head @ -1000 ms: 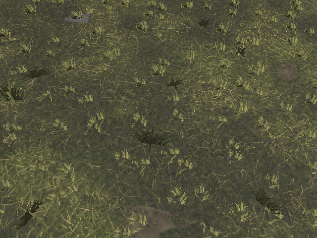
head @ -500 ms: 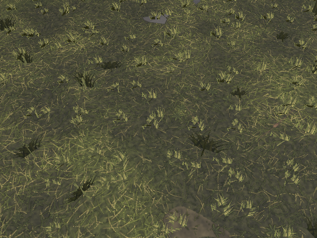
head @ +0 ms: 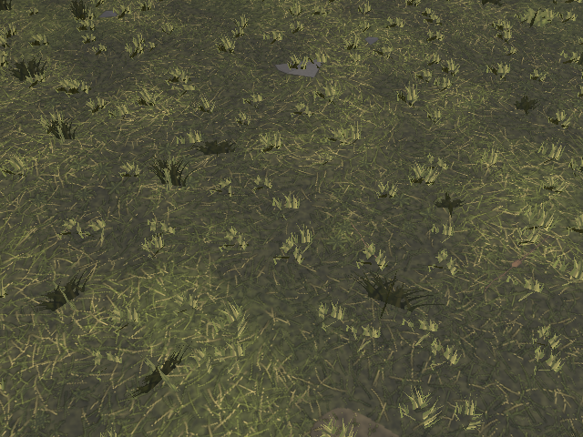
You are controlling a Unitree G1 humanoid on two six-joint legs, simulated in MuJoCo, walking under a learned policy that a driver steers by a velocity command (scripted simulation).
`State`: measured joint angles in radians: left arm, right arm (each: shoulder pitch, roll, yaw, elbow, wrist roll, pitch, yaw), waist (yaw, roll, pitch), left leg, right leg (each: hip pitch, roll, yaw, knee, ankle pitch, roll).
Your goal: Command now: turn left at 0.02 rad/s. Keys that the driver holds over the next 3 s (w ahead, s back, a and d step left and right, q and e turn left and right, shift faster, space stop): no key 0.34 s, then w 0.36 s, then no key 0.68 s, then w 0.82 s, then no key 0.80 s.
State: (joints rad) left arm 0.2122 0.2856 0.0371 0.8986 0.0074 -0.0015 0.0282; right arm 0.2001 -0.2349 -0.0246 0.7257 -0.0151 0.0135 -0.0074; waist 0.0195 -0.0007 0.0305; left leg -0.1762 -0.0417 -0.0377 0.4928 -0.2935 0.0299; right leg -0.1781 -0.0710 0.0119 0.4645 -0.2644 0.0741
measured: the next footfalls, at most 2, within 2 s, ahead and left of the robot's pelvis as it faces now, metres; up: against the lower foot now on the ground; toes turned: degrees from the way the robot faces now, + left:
left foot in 0.98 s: +0.40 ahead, +0.07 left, +0.00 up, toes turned +2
right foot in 1.28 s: +0.28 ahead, -0.18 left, +0.00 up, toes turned -1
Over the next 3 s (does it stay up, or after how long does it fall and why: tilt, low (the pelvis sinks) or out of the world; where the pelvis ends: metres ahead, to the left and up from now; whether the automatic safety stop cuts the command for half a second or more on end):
stays up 0.79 -0.05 0.00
